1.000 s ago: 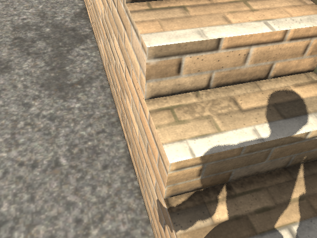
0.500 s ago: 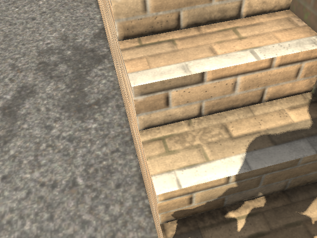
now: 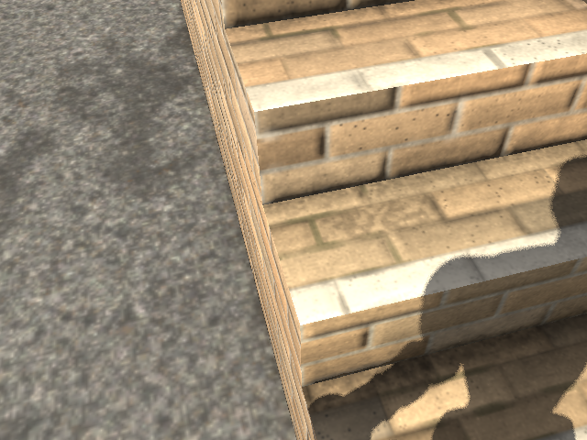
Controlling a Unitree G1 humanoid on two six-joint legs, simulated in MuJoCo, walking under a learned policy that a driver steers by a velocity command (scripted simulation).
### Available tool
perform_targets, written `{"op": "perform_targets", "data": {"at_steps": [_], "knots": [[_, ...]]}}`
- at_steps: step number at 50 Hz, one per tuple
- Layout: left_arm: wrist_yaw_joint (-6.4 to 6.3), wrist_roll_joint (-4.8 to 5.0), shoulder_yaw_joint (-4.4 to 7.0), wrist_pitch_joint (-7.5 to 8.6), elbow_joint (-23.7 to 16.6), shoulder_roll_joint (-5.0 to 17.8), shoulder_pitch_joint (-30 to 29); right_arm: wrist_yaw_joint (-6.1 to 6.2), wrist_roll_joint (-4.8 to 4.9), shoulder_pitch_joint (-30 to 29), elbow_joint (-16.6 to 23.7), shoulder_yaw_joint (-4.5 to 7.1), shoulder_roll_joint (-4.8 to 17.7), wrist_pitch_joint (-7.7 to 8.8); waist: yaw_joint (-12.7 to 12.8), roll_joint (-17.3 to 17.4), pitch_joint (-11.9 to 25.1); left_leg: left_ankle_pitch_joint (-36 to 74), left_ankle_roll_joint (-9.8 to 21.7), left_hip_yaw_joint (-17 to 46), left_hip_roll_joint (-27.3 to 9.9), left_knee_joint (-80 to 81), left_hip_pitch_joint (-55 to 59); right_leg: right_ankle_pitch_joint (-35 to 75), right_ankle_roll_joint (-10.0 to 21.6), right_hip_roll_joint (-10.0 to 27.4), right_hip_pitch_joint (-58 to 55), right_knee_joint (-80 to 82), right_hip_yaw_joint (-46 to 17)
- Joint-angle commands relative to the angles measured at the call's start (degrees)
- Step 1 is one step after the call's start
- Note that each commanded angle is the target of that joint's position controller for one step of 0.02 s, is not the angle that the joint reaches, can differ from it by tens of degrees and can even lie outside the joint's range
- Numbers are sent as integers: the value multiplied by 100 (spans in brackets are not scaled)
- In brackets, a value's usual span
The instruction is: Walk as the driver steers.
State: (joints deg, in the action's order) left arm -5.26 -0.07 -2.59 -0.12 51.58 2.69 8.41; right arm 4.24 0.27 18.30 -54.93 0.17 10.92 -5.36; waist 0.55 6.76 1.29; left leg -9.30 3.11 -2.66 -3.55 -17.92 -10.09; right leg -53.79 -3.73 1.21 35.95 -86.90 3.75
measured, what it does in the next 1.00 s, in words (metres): steps on the spot: right foot 0.19 m higher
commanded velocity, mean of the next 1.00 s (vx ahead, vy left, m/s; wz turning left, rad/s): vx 0.07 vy -0.03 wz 0.00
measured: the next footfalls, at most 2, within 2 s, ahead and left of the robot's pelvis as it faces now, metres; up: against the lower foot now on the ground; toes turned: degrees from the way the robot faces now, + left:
right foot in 0.48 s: +0.04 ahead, -0.18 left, +0.19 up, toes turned +1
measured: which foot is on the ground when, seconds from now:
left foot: down 0.00-1.00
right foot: down 0.00-0.18, up 0.20-0.46, down 0.48-1.00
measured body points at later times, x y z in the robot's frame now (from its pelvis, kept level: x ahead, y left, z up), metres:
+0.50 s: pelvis -0.01 -0.03 -0.01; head -0.03 -0.02 +0.44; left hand +0.13 +0.13 -0.14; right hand -0.08 -0.22 -0.17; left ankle +0.00 +0.07 -0.76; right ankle +0.01 -0.18 -0.55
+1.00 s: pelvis +0.00 -0.03 +0.00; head +0.01 -0.03 +0.45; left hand +0.12 +0.12 -0.15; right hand -0.11 -0.22 -0.16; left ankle -0.01 +0.05 -0.76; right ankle +0.01 -0.18 -0.56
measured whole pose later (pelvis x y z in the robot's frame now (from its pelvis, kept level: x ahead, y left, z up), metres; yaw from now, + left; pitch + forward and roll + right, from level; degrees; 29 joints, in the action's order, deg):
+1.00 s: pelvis +0.00 -0.03 +0.00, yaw +1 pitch +2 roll -3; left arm -4.9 1.0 -3.9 1.5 57.1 -1.1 4.1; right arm 1.8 -1.4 27.7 -65.7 -0.3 4.3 -7.5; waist 1.0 3.2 0.8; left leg -9.0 2.6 -5.3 -2.4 -16.3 -9.3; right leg -47.3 -2.9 3.3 44.8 -90.6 2.6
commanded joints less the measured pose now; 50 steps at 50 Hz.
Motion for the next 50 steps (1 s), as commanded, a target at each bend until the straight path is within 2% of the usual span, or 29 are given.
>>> {"op": "perform_targets", "data": {"at_steps": [1,3,9,10,11,13,15,17,18,19,20,21,22,23,24,25,26,27,28,29,31,32,34,35,37,38,40,47,50], "knots": [[161,77,-51,197,-77,-11,83,-97,-27,1154,-277,24,133,-118,-85,-379,695,3210,34,142,-328,-117,1665,703,358,48,625,748,-8],[160,83,-71,202,-114,-54,-128,-155,-117,1022,-340,55,125,-225,19,-105,352,2484,184,61,-291,-22,855,697,255,118,593,715,72],[-56,63,8,199,-188,-76,-622,-83,-160,1135,-522,80,114,-188,-16,-385,-12,-301,227,349,-315,428,-208,1820,116,254,531,819,76],[-56,180,96,40,-423,332,-638,-98,-146,2155,-444,299,852,53,-644,-199,70,-2423,141,1927,-1122,1381,827,725,202,-432,2134,-1275,708],[-89,309,142,-95,-441,196,-742,-64,-215,1901,-534,262,959,188,-353,-205,-163,-3338,406,2939,-1837,1179,1082,1567,291,-54,3219,-2941,138],[122,179,-37,21,-800,-354,-879,-16,-335,1584,-440,45,357,388,-358,-287,55,-2239,615,2828,-1729,286,1188,3056,561,-369,4331,-5475,-1005],[313,155,-19,250,-880,-35,-414,-32,-199,1767,-430,-78,36,468,-286,-249,184,-2352,758,2477,-1367,142,1372,3492,674,-400,4572,-5512,-1088],[394,185,-13,225,-816,111,-230,-48,-231,1421,-288,-226,-266,423,-103,-288,-29,-2254,636,1927,-1069,166,425,3592,607,-287,3984,-4898,-919],[355,-296,15,-64,-950,169,-482,-142,-224,793,-116,-123,127,631,200,-293,-297,-2278,557,1385,-1049,221,-663,3520,618,-232,3211,-3948,-294],[311,-282,28,-238,-999,193,-618,-151,-224,746,-98,-167,88,729,56,-274,-504,-2324,664,1295,-933,448,-1289,3472,564,-245,2747,-3569,-105],[243,205,-107,-84,-889,-206,-341,-44,-177,477,-166,-446,-770,441,145,192,-695,-1013,707,895,-628,501,-1989,3197,226,185,1823,-3434,-1013],[177,247,-100,-41,-856,-45,206,12,-151,434,-162,-359,-474,345,356,449,-509,-364,760,704,-632,485,-1772,3089,45,156,1523,-3044,-871],[104,203,-53,-11,-852,181,282,60,-121,571,-178,-269,-213,298,276,445,-432,37,851,759,-735,511,-1431,2992,-79,296,1389,-2614,-806],[79,104,-146,1,-874,222,172,92,-3,234,-93,-136,71,185,389,134,-434,-323,670,345,-453,634,-1408,2530,-2,600,694,98,-310],[62,123,-245,15,-1077,-17,-770,141,120,686,-124,24,406,81,-147,371,-496,-926,646,770,-703,1192,-1536,325,109,333,202,1200,59],[84,189,-248,35,-1132,-16,-1149,173,162,1164,-226,101,540,1,-388,-18,-711,-1503,659,1182,-887,1288,-1435,207,198,188,-110,1941,352],[44,59,-357,-139,-927,-140,-627,65,-180,1631,-358,181,792,73,-719,-498,-620,-738,704,1033,-926,1482,-100,666,511,-399,205,2502,539],[-1,64,-250,-105,-788,0,-396,-54,-200,1889,-624,168,532,84,-625,-997,-729,141,404,583,-762,1059,-637,2270,773,8,-539,2374,-112],[57,-24,-50,71,-596,441,-526,-26,19,1521,-570,46,-39,-82,-104,-1556,-927,-5,35,-215,49,422,-524,2572,855,439,517,2465,-1031],[86,-37,-163,178,-464,73,-266,-91,-37,1502,-689,59,-113,-210,-139,-1213,-889,407,-65,-252,167,410,-81,2649,1026,573,1060,2559,-1519],[140,84,-177,284,-302,-56,-181,-251,-180,1768,-853,40,-379,-447,-208,-889,-477,823,-96,-346,154,331,509,2269,1002,477,1321,1968,-1366],[149,87,-161,278,-267,-86,-242,-302,-232,1877,-938,25,-422,-434,-178,-851,-236,1169,-48,-352,91,226,770,2138,872,384,1365,1602,-1120],[89,43,-220,288,-212,-232,-80,-353,-152,1619,-943,34,-304,-301,40,-769,268,975,79,-343,-150,231,499,2219,623,428,770,1597,-828],[-97,-101,-177,86,-350,70,-84,-404,-197,1629,-746,154,356,2,-208,-593,398,1192,413,19,-525,570,448,1531,867,55,556,1260,-634],[-117,-86,-108,-50,-264,102,-131,-360,-255,1250,-766,86,366,220,29,-397,64,1272,512,119,-723,716,138,1576,882,5,468,1030,-291],[-8,99,-225,110,-155,-509,-344,-298,-196,834,-851,-148,-596,-23,414,-621,-7,-231,140,-253,-383,542,-248,1773,569,428,378,1666,-682],[26,16,-180,250,-18,-239,-521,-285,-144,1344,-898,-40,-386,-239,-16,-929,-262,-108,-89,-444,-8,481,30,2087,638,503,911,1951,-1072],[31,90,-104,226,257,-140,-543,-238,-148,1765,-1159,5,-319,-246,87,-768,-106,242,13,-259,-128,437,-156,2591,505,482,606,1254,-676],[25,132,-117,198,378,-333,-653,-219,-188,1950,-1241,-27,-482,-211,-3,-538,-118,102,39,69,-352,587,-67,2298,386,424,836,774,-458]]}}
